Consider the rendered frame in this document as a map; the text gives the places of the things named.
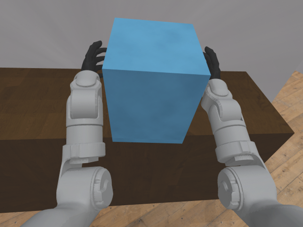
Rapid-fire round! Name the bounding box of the robot right upper arm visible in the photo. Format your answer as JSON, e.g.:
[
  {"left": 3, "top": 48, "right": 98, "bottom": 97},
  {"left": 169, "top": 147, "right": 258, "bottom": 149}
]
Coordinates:
[{"left": 217, "top": 165, "right": 303, "bottom": 227}]

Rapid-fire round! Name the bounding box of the pedestal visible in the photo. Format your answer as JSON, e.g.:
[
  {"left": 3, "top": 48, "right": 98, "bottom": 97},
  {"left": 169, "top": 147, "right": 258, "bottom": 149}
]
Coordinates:
[{"left": 0, "top": 68, "right": 294, "bottom": 213}]

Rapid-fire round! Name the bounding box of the robot right hand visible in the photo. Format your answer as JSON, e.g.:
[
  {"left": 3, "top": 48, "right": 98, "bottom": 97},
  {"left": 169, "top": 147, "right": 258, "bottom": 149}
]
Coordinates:
[{"left": 203, "top": 46, "right": 221, "bottom": 80}]

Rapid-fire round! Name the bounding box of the robot left upper arm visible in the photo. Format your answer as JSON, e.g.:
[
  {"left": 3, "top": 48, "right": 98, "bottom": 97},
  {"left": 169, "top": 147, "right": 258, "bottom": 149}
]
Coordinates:
[{"left": 20, "top": 166, "right": 113, "bottom": 227}]

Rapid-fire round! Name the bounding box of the left robot forearm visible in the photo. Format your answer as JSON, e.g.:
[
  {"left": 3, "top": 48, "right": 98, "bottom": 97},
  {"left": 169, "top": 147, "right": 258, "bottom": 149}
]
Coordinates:
[{"left": 56, "top": 70, "right": 106, "bottom": 199}]

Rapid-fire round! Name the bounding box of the carton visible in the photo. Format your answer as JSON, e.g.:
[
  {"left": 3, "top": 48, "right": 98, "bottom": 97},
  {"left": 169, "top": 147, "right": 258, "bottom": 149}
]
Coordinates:
[{"left": 102, "top": 17, "right": 211, "bottom": 144}]

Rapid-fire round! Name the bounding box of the right robot forearm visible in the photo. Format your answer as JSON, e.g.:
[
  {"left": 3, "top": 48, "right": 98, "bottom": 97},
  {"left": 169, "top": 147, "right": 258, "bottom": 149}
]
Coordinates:
[{"left": 201, "top": 79, "right": 277, "bottom": 192}]

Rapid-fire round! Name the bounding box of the robot left hand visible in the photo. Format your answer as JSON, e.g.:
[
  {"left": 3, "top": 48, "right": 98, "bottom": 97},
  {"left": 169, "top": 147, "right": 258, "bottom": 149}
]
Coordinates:
[{"left": 81, "top": 41, "right": 107, "bottom": 78}]

